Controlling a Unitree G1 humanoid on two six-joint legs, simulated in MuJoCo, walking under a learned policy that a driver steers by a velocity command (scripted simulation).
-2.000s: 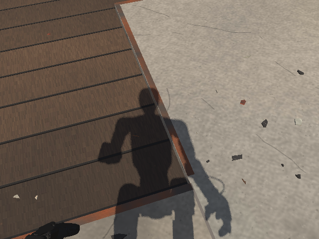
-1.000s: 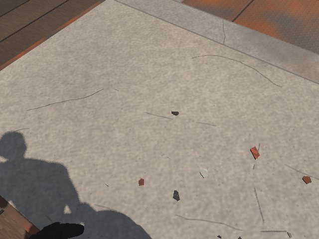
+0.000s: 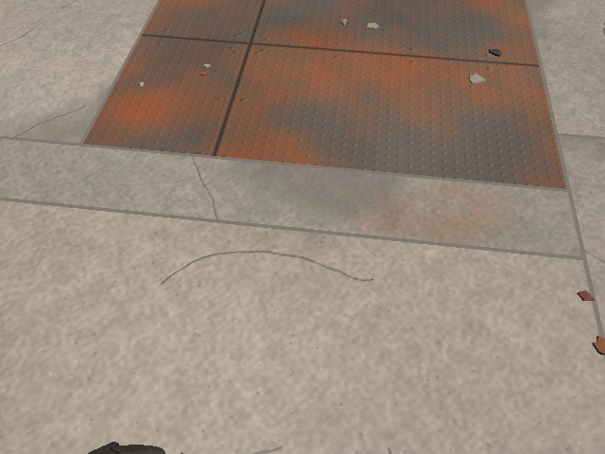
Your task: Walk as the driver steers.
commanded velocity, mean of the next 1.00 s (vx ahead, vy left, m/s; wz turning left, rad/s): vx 0.50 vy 0.00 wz -0.43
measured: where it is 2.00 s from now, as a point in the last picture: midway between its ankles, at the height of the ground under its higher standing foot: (431, 239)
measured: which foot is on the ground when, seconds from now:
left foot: down 0.00-0.06, up 0.08-0.56, down 0.58-1.00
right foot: up 0.00-0.04, down 0.06-0.60, up 0.62-1.00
